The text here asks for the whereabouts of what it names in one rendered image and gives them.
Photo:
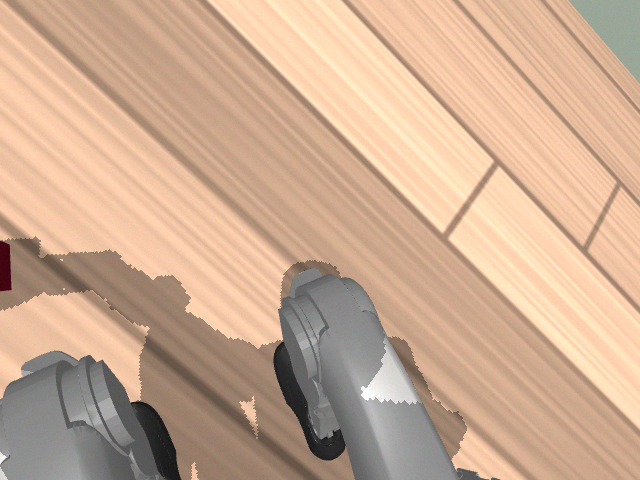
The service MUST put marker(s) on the carton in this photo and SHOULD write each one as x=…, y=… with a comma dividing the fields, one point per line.
x=5, y=267

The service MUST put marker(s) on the left robot foot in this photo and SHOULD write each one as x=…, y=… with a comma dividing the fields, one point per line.
x=159, y=439

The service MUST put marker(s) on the right robot foot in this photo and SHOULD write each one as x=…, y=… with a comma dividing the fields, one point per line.
x=326, y=448

